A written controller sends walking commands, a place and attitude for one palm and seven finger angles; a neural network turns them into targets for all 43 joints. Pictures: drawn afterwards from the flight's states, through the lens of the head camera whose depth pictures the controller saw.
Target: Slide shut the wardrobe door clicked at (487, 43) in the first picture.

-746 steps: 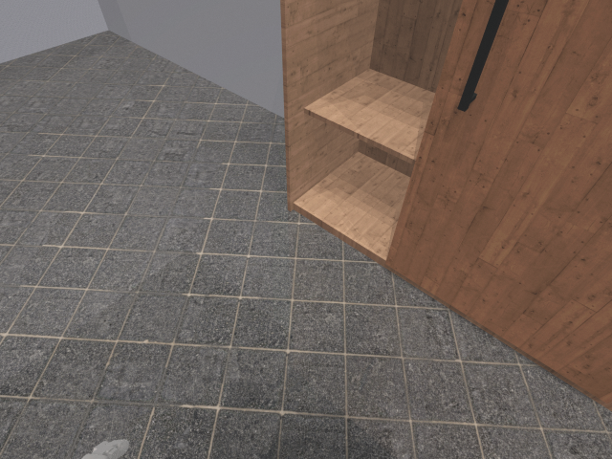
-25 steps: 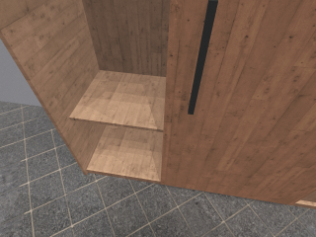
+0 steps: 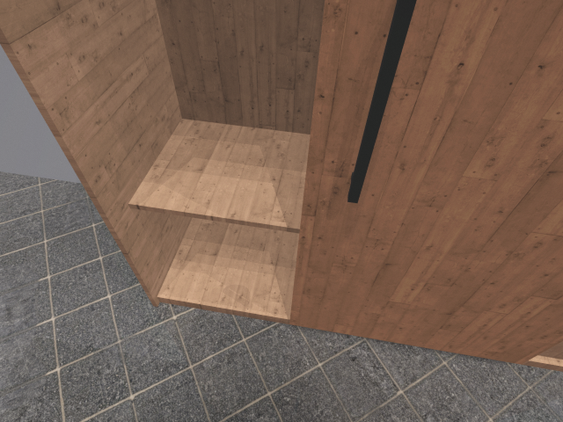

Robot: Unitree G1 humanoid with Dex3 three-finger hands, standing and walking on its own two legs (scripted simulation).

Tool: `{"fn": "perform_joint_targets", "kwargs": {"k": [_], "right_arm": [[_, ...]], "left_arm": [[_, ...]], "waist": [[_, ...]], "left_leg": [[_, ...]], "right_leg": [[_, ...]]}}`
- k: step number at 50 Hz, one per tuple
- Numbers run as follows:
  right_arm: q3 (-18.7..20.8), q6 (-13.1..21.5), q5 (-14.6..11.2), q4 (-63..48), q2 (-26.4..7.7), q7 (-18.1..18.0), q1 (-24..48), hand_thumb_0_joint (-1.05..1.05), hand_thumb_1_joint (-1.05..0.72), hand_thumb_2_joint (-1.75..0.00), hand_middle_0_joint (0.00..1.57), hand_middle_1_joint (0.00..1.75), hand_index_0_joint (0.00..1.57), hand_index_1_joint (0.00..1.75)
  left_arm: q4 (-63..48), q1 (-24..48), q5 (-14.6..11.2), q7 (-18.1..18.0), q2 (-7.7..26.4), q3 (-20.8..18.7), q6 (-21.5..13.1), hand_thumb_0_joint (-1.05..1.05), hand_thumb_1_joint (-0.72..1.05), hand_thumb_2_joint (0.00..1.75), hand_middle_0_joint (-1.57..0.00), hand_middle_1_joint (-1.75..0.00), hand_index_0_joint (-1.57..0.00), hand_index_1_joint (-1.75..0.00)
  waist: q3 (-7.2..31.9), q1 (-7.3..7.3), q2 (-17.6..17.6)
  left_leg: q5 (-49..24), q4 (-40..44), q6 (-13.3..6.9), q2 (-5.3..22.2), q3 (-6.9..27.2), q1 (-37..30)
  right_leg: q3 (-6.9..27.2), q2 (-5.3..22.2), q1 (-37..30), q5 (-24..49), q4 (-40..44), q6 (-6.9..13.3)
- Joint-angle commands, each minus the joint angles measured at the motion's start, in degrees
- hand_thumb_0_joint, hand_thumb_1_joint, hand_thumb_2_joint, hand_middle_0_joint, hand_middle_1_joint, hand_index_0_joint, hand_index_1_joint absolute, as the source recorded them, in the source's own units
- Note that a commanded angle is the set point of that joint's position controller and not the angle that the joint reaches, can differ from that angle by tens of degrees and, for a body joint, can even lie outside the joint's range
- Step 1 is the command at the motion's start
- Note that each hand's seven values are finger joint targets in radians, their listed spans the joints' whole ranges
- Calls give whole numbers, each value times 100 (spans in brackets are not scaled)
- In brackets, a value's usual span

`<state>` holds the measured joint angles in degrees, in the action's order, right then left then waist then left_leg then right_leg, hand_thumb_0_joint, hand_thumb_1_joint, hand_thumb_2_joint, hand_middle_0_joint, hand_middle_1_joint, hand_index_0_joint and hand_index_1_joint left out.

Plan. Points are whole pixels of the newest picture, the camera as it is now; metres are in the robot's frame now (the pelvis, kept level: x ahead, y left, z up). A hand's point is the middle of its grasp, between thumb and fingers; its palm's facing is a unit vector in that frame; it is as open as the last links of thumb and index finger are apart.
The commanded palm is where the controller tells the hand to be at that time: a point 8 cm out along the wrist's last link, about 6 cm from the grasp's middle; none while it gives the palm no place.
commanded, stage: look again from close up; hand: right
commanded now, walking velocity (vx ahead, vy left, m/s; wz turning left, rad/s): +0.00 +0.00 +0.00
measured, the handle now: (373, 114) +0.51 -0.10 +0.19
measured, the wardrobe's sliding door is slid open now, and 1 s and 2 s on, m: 0.51 0.51 0.51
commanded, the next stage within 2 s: raise the hand with hooked fingers in 0.02 s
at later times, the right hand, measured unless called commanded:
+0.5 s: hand (411, 383) +0.19 -0.15 +0.01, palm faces +0.05 +1.00 +0.03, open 8.3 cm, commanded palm +0.12 -0.23 -0.01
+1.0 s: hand (482, 350) +0.21 -0.21 +0.08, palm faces +0.16 +0.98 -0.05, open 11.3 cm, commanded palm +0.16 -0.26 +0.08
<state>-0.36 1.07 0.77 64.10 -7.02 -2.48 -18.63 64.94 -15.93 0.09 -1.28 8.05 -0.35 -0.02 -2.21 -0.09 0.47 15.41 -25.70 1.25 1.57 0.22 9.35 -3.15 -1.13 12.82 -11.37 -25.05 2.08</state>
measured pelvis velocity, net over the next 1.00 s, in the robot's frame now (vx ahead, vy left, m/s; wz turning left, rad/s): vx -0.01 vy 0.03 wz -0.03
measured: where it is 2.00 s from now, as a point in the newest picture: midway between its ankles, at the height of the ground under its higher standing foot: outside the picture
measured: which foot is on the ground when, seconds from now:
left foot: down 0.00-1.00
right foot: down 0.00-1.00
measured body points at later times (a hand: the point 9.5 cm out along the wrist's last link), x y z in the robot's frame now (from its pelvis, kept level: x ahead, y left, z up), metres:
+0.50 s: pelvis -0.01 +0.03 -0.04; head -0.01 +0.02 +0.41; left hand +0.21 +0.28 -0.07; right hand +0.18 -0.20 +0.01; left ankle -0.02 +0.13 -0.74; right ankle +0.02 -0.09 -0.74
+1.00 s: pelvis -0.01 +0.03 -0.03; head -0.01 +0.05 +0.42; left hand +0.14 +0.26 -0.12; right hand +0.19 -0.27 +0.08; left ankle -0.02 +0.13 -0.74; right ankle +0.02 -0.10 -0.74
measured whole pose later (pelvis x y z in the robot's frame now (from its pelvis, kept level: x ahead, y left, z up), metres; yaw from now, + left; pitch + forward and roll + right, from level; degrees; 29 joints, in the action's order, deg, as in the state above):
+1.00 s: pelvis -0.01 +0.03 -0.03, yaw -2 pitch +4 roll +1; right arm 20.2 6.7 -22.2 -5.4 -17.7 14.8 -20.5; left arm 35.3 -17.8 -3.1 -5.1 12.3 1.7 -13.6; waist 5.3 0.3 2.9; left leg 23.6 -43.4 -1.5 -1.3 -3.0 23.9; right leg 0.4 1.9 29.2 -19.5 -44.5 -0.6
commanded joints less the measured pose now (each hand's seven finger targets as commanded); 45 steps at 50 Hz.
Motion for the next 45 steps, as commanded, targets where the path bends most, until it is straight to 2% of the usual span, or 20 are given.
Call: {"fn": "perform_joint_targets", "kwargs": {"k": [1,5,6,7,8,9,10,11,14,18,19,20,24,28,29,33,36,40,43,45], "right_arm": [[107,34,19,-78,-527,-40,-546,0,-90,-90,20,30,20,30],[108,35,18,-70,-520,-38,-550,0,-90,-90,20,30,20,30],[82,156,96,-11,-718,-202,-729,0,-90,-90,20,30,20,30],[406,1329,-1032,-8984,-1856,-212,3513,0,-88,-89,20,32,20,32],[556,1053,-639,-7695,-1605,-570,1515,0,-85,-88,20,33,20,33],[402,771,-717,-7429,-1379,-906,1297,0,-83,-87,21,34,21,34],[-247,146,-739,-5827,-19,-877,-707,0,-81,-86,21,36,21,36],[-415,303,-982,-7391,10,-749,132,0,-78,-85,21,37,21,37],[31,965,-850,-7187,-430,-511,-333,0,-71,-82,21,42,21,42],[760,2224,-1329,-5626,-210,732,-2276,0,-62,-78,22,48,22,48],[1163,2490,-1520,-5366,-445,1203,-2697,0,-60,-77,22,50,22,50],[1267,2705,-1732,-5590,-567,1657,-2536,0,-57,-76,22,51,22,51],[1873,2120,-1705,-7372,-1371,1812,-1974,0,-48,-72,23,57,23,57],[1874,2451,-1685,-9076,-1343,1246,-696,0,-39,-68,24,63,24,63],[1771,2718,-1687,-9509,-1436,1182,73,0,-36,-67,24,64,24,64],[1022,3441,-1770,-9192,-1077,1608,506,0,-27,-63,25,70,25,70],[1093,2966,-1927,-8407,-1459,2236,621,0,-20,-60,25,75,25,75],[1978,1377,-2118,-7250,-2040,2549,193,0,-11,-56,26,81,26,81],[2665,695,-2460,-7561,-2216,2201,42,0,-4,-53,26,86,26,86],[2993,719,-2584,-8047,-2177,1850,-51,0,1,-51,27,88,27,88]], "left_arm": [[-125,-368,16,-29,509,-78,-77,0,90,90,-20,-30,-20,-30],[-126,-358,16,-38,516,-77,-82,0,90,90,-20,-30,-20,-30],[-584,154,5,23,701,-56,-182,0,90,90,-20,-30,-20,-30],[-2695,-2,-263,-263,1734,-194,-912,0,90,90,-20,-30,-20,-30],[-2321,537,-261,-462,1167,11,-1455,0,90,90,-20,-30,-20,-30],[-2004,504,-306,-473,1194,-121,-1656,0,90,90,-20,-30,-20,-30],[-1957,288,-396,-378,952,-122,-1650,0,90,90,-20,-30,-20,-30],[-2520,346,-437,-396,1050,-97,-1703,0,90,90,-20,-30,-20,-30],[-2888,537,-233,-407,1256,-187,-1994,0,90,90,-20,-30,-20,-30],[-3291,765,-64,-99,1157,-442,-1873,0,90,90,-20,-30,-20,-30],[-3425,784,-109,16,1168,-524,-1801,0,90,90,-20,-30,-20,-30],[-3703,918,-122,76,1243,-519,-1773,0,90,90,-20,-30,-20,-30],[-4467,1256,-129,0,1171,-497,-1443,0,90,90,-20,-30,-20,-30],[-4478,733,-54,-95,995,-427,-1379,0,90,90,-20,-30,-20,-30],[-4364,585,6,-129,1052,-373,-1402,0,90,90,-20,-30,-20,-30],[-3973,487,-76,-257,1181,-267,-1728,0,90,90,-20,-30,-20,-30],[-3884,555,-224,-381,1329,-172,-1866,0,90,90,-20,-30,-20,-30],[-4021,857,-362,-534,1294,-100,-1734,0,90,90,-20,-30,-20,-30],[-4182,1100,-347,-575,1110,-35,-1645,0,90,90,-20,-30,-20,-30],[-4180,1055,-324,-502,1014,-3,-1660,0,90,90,-20,-30,-20,-30]], "waist": [[-220,12,-92],[-196,15,-100],[-293,-165,-807],[2734,693,262],[2502,87,1285],[1836,275,1097],[835,246,655],[393,239,614],[34,347,-154],[188,-324,-1979],[336,-557,-1686],[580,-512,-1409],[1405,-713,458],[1845,-139,884],[1650,118,590],[1315,493,617],[1118,525,244],[1287,-69,-231],[1550,-397,-301],[1684,-510,-171]], "left_leg": [[-389,519,-241,387,385,477],[-442,522,-241,378,383,467],[-1786,637,-200,555,542,387],[-1237,-173,-249,-34,-80,241],[-363,-422,-368,-182,-272,326],[176,-404,-337,-211,-428,646],[217,-364,-298,-155,-549,989],[244,-389,-268,-141,-577,956],[763,-342,-253,-221,-539,1632],[681,-1139,-239,-286,-586,2329],[126,-1350,-316,-231,-468,2033],[-327,-1547,-304,-169,-390,1876],[-901,-1825,-326,-138,-220,1398],[-1015,-1843,-247,-261,-228,2017],[-824,-1871,-229,-314,-192,2331],[214,-1728,-240,-358,-124,2961],[762,-1196,-192,-272,211,2600],[1143,-694,-92,-12,500,1754],[496,-645,-14,72,367,1190],[-257,-761,-17,19,171,939]], "right_leg": [[713,641,-212,364,518,-25],[696,650,-254,453,499,-33],[573,701,232,800,-628,-141],[241,96,-1473,767,-44,33],[147,310,-1439,604,138,28],[334,335,-661,-328,281,-154],[509,319,45,-883,368,-91],[613,269,286,-956,290,-106],[635,66,755,-1063,-352,-86],[383,44,1929,-410,-1439,-223],[340,-34,2041,-148,-1615,-285],[266,-97,2136,-54,-1789,-301],[-42,-200,1819,261,-1920,-169],[198,-2,1295,553,-2263,-31],[357,39,1403,389,-2404,-7],[526,143,1420,-362,-2576,28],[577,133,1639,-792,-2453,52],[542,83,1812,-755,-2047,40],[535,68,1551,-328,-1766,-31],[531,89,1308,99,-1617,-72]]}}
